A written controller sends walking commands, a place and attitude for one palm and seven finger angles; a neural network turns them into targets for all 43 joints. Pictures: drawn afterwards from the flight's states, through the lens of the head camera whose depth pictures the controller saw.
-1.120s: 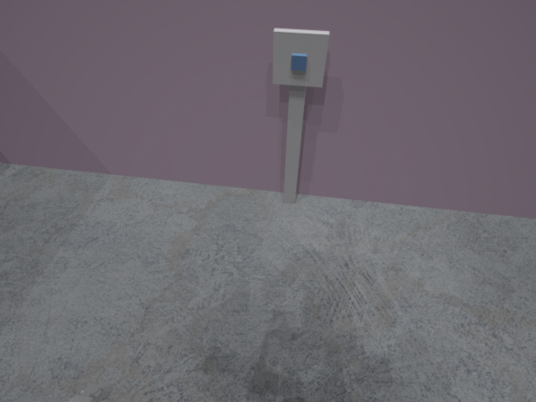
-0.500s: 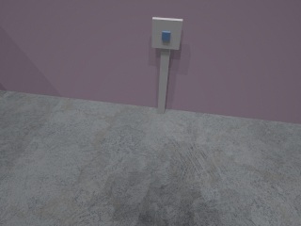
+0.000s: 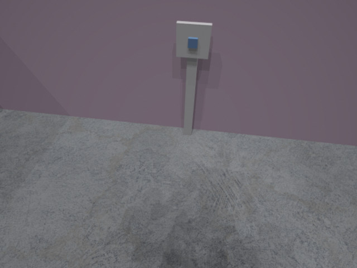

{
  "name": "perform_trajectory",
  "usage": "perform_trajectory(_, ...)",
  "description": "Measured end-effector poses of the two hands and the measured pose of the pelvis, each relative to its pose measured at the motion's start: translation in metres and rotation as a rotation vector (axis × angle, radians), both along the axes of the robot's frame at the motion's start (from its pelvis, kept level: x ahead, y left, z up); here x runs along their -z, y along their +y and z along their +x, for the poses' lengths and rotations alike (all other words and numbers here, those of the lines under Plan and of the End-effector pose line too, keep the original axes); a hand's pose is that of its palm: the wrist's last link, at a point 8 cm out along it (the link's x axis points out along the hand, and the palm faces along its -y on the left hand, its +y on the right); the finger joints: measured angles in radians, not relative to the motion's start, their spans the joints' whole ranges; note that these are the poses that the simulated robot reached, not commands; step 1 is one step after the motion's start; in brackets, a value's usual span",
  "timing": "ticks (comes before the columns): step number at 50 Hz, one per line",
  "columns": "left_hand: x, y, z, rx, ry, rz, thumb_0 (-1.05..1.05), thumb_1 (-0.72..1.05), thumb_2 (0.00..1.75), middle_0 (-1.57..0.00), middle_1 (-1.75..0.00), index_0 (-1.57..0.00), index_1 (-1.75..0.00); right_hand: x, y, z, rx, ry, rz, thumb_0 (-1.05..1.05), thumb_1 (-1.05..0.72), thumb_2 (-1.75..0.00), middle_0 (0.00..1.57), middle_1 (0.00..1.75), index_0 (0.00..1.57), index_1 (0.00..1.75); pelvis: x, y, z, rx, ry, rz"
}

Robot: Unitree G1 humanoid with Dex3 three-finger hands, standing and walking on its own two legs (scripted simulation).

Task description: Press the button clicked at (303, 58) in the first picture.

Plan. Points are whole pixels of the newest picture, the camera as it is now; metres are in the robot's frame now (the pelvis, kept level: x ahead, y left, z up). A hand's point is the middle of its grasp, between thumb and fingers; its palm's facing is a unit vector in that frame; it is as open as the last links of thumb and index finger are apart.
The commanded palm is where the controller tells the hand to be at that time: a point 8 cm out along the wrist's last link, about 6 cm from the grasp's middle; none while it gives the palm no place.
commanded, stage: look at it before walking up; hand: left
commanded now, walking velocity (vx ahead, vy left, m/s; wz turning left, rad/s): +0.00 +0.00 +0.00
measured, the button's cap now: (192, 42) +1.17 -0.01 -0.02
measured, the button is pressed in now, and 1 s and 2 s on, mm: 0 0 0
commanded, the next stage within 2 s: walk to a spot facing it in 0.42 s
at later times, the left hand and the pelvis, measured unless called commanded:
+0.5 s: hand out of the picture +0.08 +0.25 -0.16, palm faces -0.03 -0.94 -0.33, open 7.3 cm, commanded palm none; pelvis +0.01 +0.00 +0.00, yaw +0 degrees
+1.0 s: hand out of the picture +0.13 +0.15 -0.18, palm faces -0.13 -0.97 -0.22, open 7.3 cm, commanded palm none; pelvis +0.09 -0.04 -0.02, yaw -12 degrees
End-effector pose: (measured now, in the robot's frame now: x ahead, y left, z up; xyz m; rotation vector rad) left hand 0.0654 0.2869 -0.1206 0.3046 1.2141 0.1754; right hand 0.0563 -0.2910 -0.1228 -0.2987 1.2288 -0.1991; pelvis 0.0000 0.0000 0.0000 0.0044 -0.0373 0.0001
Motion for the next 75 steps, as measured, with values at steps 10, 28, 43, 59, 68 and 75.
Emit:
perform_trajectory(10, 0.001, 0.003, 0.000, -0.005, 0.013, 0.002, 0.01, 0.91, 0.90, -0.20, -0.30, -0.21, -0.30, -0.001, 0.001, 0.006, 0.000, 0.000, -0.004, 0.01, -0.91, -0.90, 0.20, 0.30, 0.20, 0.30, -0.001, 0.002, 0.004, 0.001, 0.001, -0.001)
perform_trajectory(28, 0.000, 0.007, 0.009, -0.006, 0.009, 0.007, 0.01, 0.91, 0.90, -0.20, -0.30, -0.20, -0.30, -0.004, 0.005, 0.025, -0.010, -0.023, -0.005, 0.01, -0.91, -0.90, 0.20, 0.30, 0.20, 0.30, -0.001, 0.004, 0.012, 0.003, 0.004, -0.001)
perform_trajectory(43, 0.024, -0.051, 0.023, 0.065, 0.184, -0.091, 0.01, 0.91, 0.90, -0.20, -0.30, -0.20, -0.30, 0.032, 0.023, -0.026, 0.208, 0.061, 0.104, 0.00, -0.91, -0.90, 0.20, 0.30, 0.20, 0.30, 0.014, -0.014, 0.058, 0.175, 0.020, 0.018)
perform_trajectory(59, 0.020, -0.110, 0.104, 0.154, 0.226, -0.130, 0.00, 0.91, 0.90, -0.20, -0.30, -0.20, -0.30, 0.009, -0.013, 0.106, 0.308, -0.113, 0.110, 0.01, -0.91, -0.90, 0.20, 0.30, 0.19, 0.30, 0.002, -0.047, 0.153, 0.312, 0.041, -0.004)
perform_trajectory(68, 0.042, -0.085, 0.201, 0.174, 0.249, -0.128, 0.00, 0.91, 0.90, -0.20, -0.30, -0.21, -0.30, 0.004, 0.002, 0.238, 0.284, -0.240, 0.085, 0.01, -0.91, -0.90, 0.20, 0.30, 0.19, 0.30, 0.017, -0.029, 0.248, 0.383, 0.054, -0.024)
perform_trajectory(75, 0.049, -0.073, 0.336, 0.320, 0.201, -0.111, 0.01, 0.91, 0.90, -0.20, -0.30, -0.20, -0.30, 0.000, 0.025, 0.245, 0.426, -0.221, 0.040, 0.00, -0.91, -0.90, 0.20, 0.30, 0.20, 0.30, 0.016, -0.018, 0.309, 0.500, 0.028, -0.027)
